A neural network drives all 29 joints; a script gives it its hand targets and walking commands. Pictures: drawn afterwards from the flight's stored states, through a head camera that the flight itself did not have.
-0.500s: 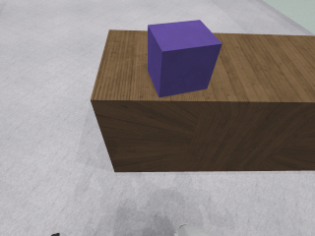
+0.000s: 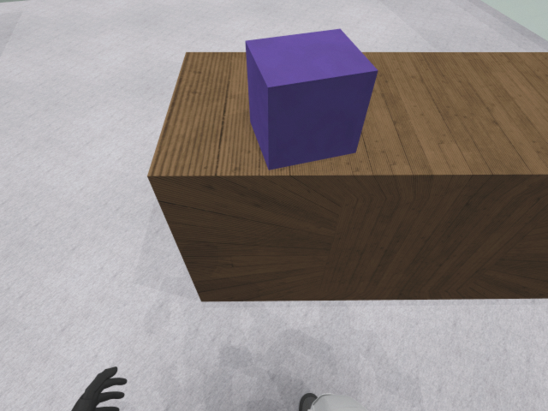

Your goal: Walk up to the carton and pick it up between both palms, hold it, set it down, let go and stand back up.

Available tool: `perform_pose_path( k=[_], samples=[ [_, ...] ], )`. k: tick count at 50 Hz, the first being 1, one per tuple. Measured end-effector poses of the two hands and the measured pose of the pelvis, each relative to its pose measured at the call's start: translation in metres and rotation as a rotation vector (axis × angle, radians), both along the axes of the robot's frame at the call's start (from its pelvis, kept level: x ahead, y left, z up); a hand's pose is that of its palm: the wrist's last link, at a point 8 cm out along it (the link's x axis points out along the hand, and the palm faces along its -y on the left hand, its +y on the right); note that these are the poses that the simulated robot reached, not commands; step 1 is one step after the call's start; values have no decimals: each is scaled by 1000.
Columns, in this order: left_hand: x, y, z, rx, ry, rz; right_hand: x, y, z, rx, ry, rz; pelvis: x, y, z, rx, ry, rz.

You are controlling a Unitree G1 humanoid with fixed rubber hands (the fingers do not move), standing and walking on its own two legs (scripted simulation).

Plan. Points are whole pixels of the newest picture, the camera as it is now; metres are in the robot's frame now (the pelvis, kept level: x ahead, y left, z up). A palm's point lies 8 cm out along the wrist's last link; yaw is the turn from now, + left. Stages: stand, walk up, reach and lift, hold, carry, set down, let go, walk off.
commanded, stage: walk up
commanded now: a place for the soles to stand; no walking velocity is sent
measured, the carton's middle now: (304, 100) +0.70 -0.05 +0.04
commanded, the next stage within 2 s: none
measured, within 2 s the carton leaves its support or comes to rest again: neither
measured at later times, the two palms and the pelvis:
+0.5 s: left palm out of the picture +0.09 +0.30 -0.11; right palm out of the picture +0.08 -0.31 -0.10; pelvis +0.01 +0.00 +0.00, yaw -1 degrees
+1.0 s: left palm out of the picture +0.12 +0.28 -0.10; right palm out of the picture +0.08 -0.33 -0.10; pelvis +0.02 -0.02 +0.01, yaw -1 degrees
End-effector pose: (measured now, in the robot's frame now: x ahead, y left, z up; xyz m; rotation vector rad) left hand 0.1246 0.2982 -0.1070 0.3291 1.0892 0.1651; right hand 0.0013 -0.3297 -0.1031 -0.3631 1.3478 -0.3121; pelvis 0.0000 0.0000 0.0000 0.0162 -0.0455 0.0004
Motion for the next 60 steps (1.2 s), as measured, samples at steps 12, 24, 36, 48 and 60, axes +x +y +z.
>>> perform_pose_path(
  k=[12, 24, 36, 48, 60],
  samples=[
    [-20, 21, -6, -28, 89, 18, 29, 24, 24, -26, -85, 50, 0, 13, 12, -57, 29, -22],
    [-37, -2, -5, 1, 83, 12, 82, 23, 4, 43, -229, 92, 9, 2, 3, -25, 7, -28],
    [-44, -7, 1, 44, 66, 29, 68, -7, -5, 48, -156, 90, 5, -21, 0, -16, -25, -11],
    [-10, -13, 2, 11, 73, 12, 68, 3, 3, 62, -104, 62, 23, -19, 10, -7, 4, -19],
    [13, -15, 11, 1, 24, 2, 103, 9, 12, 60, -196, 83, 22, -14, 15, -12, 5, -24]
  ],
)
